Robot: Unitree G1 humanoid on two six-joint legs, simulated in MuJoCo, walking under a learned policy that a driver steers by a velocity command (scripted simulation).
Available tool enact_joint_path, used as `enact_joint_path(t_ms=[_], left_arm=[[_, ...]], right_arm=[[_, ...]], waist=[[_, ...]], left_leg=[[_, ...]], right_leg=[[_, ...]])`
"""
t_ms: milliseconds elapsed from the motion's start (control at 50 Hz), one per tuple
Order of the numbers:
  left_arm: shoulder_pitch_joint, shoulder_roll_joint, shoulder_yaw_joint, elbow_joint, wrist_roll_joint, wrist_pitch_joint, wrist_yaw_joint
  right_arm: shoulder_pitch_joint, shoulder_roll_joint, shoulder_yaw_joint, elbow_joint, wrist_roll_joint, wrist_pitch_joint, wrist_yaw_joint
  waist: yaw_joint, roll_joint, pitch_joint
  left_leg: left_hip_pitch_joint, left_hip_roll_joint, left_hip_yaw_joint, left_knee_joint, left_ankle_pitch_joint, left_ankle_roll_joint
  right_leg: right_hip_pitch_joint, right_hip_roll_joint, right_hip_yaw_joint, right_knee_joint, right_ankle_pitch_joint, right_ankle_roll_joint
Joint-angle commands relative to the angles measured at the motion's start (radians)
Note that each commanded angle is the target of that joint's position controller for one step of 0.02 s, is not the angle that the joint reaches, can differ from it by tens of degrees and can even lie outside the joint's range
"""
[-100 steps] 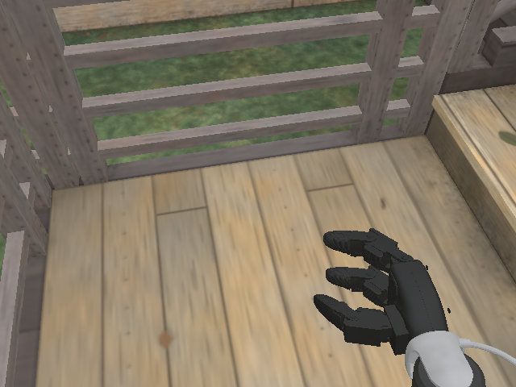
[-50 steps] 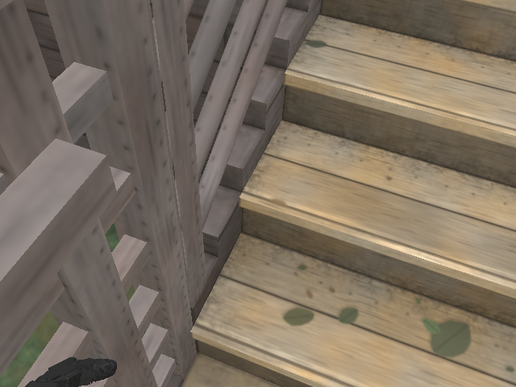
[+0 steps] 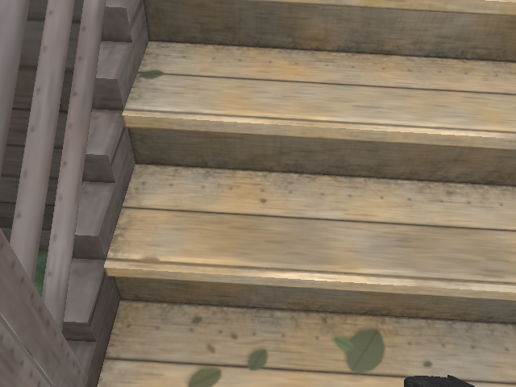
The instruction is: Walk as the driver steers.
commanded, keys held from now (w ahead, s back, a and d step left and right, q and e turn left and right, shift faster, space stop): w+e+shift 0.20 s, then q+shift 0.56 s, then w+q+shift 0.24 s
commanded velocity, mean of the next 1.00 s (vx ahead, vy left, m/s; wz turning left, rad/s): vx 0.52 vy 0.00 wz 0.15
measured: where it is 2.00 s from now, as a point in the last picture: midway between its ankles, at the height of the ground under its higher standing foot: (337, 282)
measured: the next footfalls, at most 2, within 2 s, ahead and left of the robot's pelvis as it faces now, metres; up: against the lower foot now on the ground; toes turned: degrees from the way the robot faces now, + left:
left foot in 0.04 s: -0.03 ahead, +0.12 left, +0.00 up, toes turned -3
right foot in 0.32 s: +0.12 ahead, -0.28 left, +0.00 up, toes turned -16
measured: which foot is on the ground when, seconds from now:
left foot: up 0.00-0.02, down 0.04-0.32, up 0.34-1.00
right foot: down 0.00-0.04, up 0.06-0.30, down 0.32-1.00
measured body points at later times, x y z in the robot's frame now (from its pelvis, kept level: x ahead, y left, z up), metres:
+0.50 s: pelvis +0.07 -0.18 +0.05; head +0.09 -0.22 +0.49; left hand +0.28 -0.01 -0.05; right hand +0.04 -0.46 -0.10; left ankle +0.05 -0.02 -0.57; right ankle +0.08 -0.26 -0.69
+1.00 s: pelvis +0.10 -0.25 +0.05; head +0.10 -0.28 +0.50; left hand +0.08 +0.02 -0.07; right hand +0.28 -0.49 -0.07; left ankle +0.06 -0.11 -0.52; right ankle +0.08 -0.27 -0.69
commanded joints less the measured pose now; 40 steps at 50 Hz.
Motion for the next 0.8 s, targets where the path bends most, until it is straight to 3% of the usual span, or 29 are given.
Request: enact_joint_path(t_ms=[20,40,60,80,100,120,140,160,200,220,240,260,280,300,320,340,360,380,400,420,460,520,540,560,640,680,740,760,800], left_arm=[[-0.277,0.110,0.004,-0.199,0.040,-0.006,0.017],[-0.341,0.096,0.010,-0.242,0.085,0.005,0.011],[-0.289,-0.046,-0.016,-0.212,0.000,-0.016,0.022],[-0.359,0.045,-0.017,-0.289,0.042,-0.028,0.031],[-0.270,0.113,0.010,-0.240,0.094,-0.023,0.023],[-0.208,0.088,0.004,-0.188,0.111,-0.001,0.015],[-0.138,0.063,-0.004,-0.162,0.104,0.020,0.006],[-0.172,0.080,0.002,-0.183,0.098,0.031,-0.016],[-0.235,0.018,-0.024,-0.190,0.073,0.040,-0.023],[-0.287,0.030,-0.023,-0.201,0.108,0.030,-0.025],[-0.321,-0.003,-0.036,-0.217,0.089,0.013,-0.040],[-0.326,0.003,-0.042,-0.218,0.091,-0.007,-0.052],[-0.245,0.012,-0.032,-0.207,0.094,-0.022,-0.057],[-0.050,0.015,-0.023,-0.149,0.090,-0.036,-0.062],[0.115,0.072,-0.007,-0.079,0.100,-0.044,-0.052],[0.118,0.146,-0.016,-0.069,0.126,-0.072,-0.035],[0.202,0.259,0.018,-0.098,0.098,-0.066,0.000],[0.142,0.193,0.009,-0.097,0.092,-0.069,0.024],[0.013,0.139,-0.020,-0.090,0.091,-0.072,0.033],[-0.063,0.052,-0.051,-0.094,0.086,-0.069,0.034],[-0.110,0.045,-0.067,-0.094,0.072,-0.066,0.042],[-0.120,0.054,-0.062,-0.084,0.075,-0.083,0.053],[-0.095,0.042,-0.059,-0.079,0.067,-0.081,0.058],[-0.074,0.032,-0.060,-0.081,0.081,-0.074,0.068],[-0.046,0.004,-0.067,-0.090,0.082,-0.063,0.097],[-0.053,0.012,-0.068,-0.075,0.068,-0.072,0.101],[0.011,0.025,-0.058,-0.028,0.050,-0.069,0.122],[0.023,0.033,-0.057,-0.013,0.051,-0.058,0.129],[0.040,0.027,-0.056,-0.022,0.065,-0.052,0.126]], right_arm=[[0.128,-0.183,-0.041,-0.131,-0.038,-0.034,-0.042],[0.327,-0.212,-0.056,-0.041,-0.041,-0.026,-0.065],[0.386,-0.239,-0.072,-0.002,-0.034,-0.006,-0.081],[0.246,-0.272,-0.092,-0.062,-0.022,-0.004,-0.117],[0.148,-0.213,-0.083,-0.095,-0.043,-0.028,-0.112],[0.118,-0.149,-0.066,-0.100,-0.042,-0.052,-0.098],[0.069,-0.114,-0.053,-0.083,-0.037,-0.071,-0.084],[0.058,-0.133,-0.052,-0.072,-0.032,-0.068,-0.079],[0.187,-0.174,-0.070,-0.019,-0.031,-0.073,-0.056],[0.203,-0.178,-0.070,-0.006,-0.033,-0.069,-0.059],[0.187,-0.231,-0.077,0.008,-0.042,-0.072,-0.054],[0.255,-0.300,-0.097,0.051,-0.039,-0.065,-0.055],[0.278,-0.326,-0.101,0.064,-0.028,-0.063,-0.058],[0.215,-0.302,-0.091,0.046,0.005,-0.071,-0.061],[0.094,-0.249,-0.079,0.010,0.014,-0.077,-0.066],[0.178,-0.063,-0.034,-0.020,-0.027,-0.064,-0.057],[0.234,-0.109,-0.034,-0.010,0.022,-0.047,-0.064],[0.158,-0.162,-0.052,0.013,0.022,-0.033,-0.068],[0.182,-0.198,-0.066,0.020,0.015,-0.036,-0.060],[0.240,-0.203,-0.067,0.081,0.005,-0.021,-0.048],[0.319,-0.186,-0.069,0.127,-0.013,0.019,-0.030],[0.303,-0.224,-0.091,0.135,-0.039,0.038,-0.019],[0.275,-0.222,-0.097,0.112,-0.028,0.040,-0.015],[0.301,-0.201,-0.099,0.129,-0.038,0.043,-0.020],[0.221,-0.165,-0.101,0.081,-0.064,0.068,-0.035],[0.147,-0.193,-0.109,0.033,-0.061,0.077,-0.038],[0.176,-0.179,-0.110,0.039,-0.078,0.088,-0.033],[0.188,-0.163,-0.106,0.024,-0.065,0.094,-0.034],[0.177,-0.161,-0.104,0.017,-0.058,0.096,-0.025]], waist=[[-0.224,0.000,0.121],[-0.281,0.118,0.043],[-0.292,0.328,-0.053],[-0.290,0.545,0.003],[-0.194,0.289,-0.034],[-0.170,0.164,0.003],[-0.120,0.129,-0.019],[-0.119,0.114,0.020],[-0.197,0.104,0.056],[-0.206,0.108,0.111],[-0.195,0.137,0.117],[-0.211,0.155,0.058],[-0.181,0.196,-0.011],[-0.056,0.251,-0.057],[0.057,0.169,-0.152],[-0.052,-0.136,-0.236],[0.049,-0.241,-0.488],[0.034,-0.085,-0.420],[-0.060,-0.132,-0.248],[-0.119,-0.074,-0.145],[-0.191,-0.086,-0.082],[-0.198,-0.114,-0.049],[-0.195,-0.123,-0.015],[-0.184,-0.124,-0.038],[-0.180,-0.028,0.017],[-0.190,0.027,0.081],[-0.155,-0.063,0.055],[-0.172,-0.059,0.041],[-0.139,-0.057,0.004]], left_leg=[[0.180,-0.138,0.058,-0.558,-0.260,0.033],[0.526,-0.096,0.120,-0.830,0.107,0.080],[0.806,0.170,-0.050,-0.855,0.244,0.130],[0.482,0.499,-0.470,-0.846,0.435,0.228],[0.408,0.468,-0.396,-0.875,0.282,0.213],[0.343,0.393,-0.280,-0.850,0.390,0.179],[0.341,0.307,-0.118,-0.849,0.493,0.124],[0.322,0.251,-0.030,-0.887,0.566,0.102],[0.363,0.202,0.094,-0.885,0.538,0.082],[0.282,0.164,0.151,-0.851,0.657,0.069],[0.177,0.140,0.216,-0.812,0.952,0.051],[0.182,0.141,0.218,-0.729,1.238,0.045],[0.196,0.176,0.181,-0.639,1.378,0.051],[0.101,0.172,0.182,-0.518,1.315,0.044],[-0.061,0.106,0.179,-0.302,0.922,0.025],[-0.297,0.021,0.136,-0.019,-0.143,-0.004],[-0.303,-0.110,-0.034,0.239,-0.108,0.002],[-0.259,-0.077,-0.143,0.289,0.041,0.020],[-0.293,-0.057,-0.108,0.252,0.092,0.013],[-0.295,-0.025,-0.061,0.241,0.117,0.000],[-0.167,-0.038,-0.023,0.202,0.215,-0.021],[-0.214,-0.077,0.002,0.227,0.310,-0.047],[-0.244,-0.080,0.001,0.216,0.303,-0.044],[-0.257,-0.094,0.033,0.315,0.302,-0.036],[-0.361,-0.085,0.032,0.421,0.282,-0.029],[-0.460,-0.059,-0.012,0.317,0.345,-0.049],[-0.442,-0.073,0.022,0.278,0.349,-0.074],[-0.438,-0.062,0.030,0.262,0.330,-0.088],[-0.468,-0.042,0.027,0.248,0.353,-0.080]], right_leg=[[-0.275,-0.177,0.401,-0.552,0.201,0.055],[-0.402,-0.161,0.338,-0.491,0.127,0.183],[-0.605,-0.032,0.107,-0.007,-0.250,0.240],[-0.586,-0.190,-0.004,0.321,-0.208,0.211],[-0.475,-0.290,0.035,0.460,-0.115,0.181],[-0.427,-0.274,0.011,0.579,-0.097,0.164],[-0.374,-0.303,0.004,0.609,-0.044,0.154],[-0.357,-0.316,-0.024,0.532,-0.038,0.146],[-0.335,-0.308,-0.129,0.414,-0.111,0.148],[-0.266,-0.317,-0.152,0.262,-0.077,0.159],[-0.070,-0.277,-0.198,0.056,-0.116,0.156],[0.057,-0.223,-0.235,-0.034,-0.182,0.155],[0.177,-0.201,-0.232,-0.099,-0.131,0.132],[0.402,-0.250,-0.134,-0.305,0.115,0.092],[0.670,-0.281,-0.095,-0.404,0.233,0.081],[0.886,-0.555,0.118,-0.258,0.806,0.083],[0.904,-0.786,0.327,-0.271,1.175,-0.086],[0.736,-0.732,0.201,-0.274,1.090,-0.068],[0.575,-0.685,0.137,-0.302,0.949,-0.019],[0.482,-0.646,0.116,-0.327,0.844,0.025],[0.295,-0.602,0.028,-0.420,0.770,0.057],[0.238,-0.583,-0.083,-0.467,0.731,0.038],[0.226,-0.601,-0.075,-0.487,0.644,0.023],[0.250,-0.609,-0.087,-0.483,0.629,-0.015],[0.252,-0.659,-0.044,-0.550,0.254,-0.082],[0.301,-0.669,-0.035,-0.578,0.142,-0.041],[0.402,-0.643,-0.120,-0.530,0.368,0.019],[0.420,-0.648,-0.135,-0.503,0.438,0.023],[0.465,-0.652,-0.111,-0.566,0.057,0.043]])
Velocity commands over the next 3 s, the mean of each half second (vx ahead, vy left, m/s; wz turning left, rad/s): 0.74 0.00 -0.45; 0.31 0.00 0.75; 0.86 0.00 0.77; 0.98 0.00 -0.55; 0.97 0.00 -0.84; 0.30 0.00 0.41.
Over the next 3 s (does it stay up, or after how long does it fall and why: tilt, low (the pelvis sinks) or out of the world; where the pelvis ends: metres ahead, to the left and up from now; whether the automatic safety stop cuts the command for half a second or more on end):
stays up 1.45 -0.02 0.70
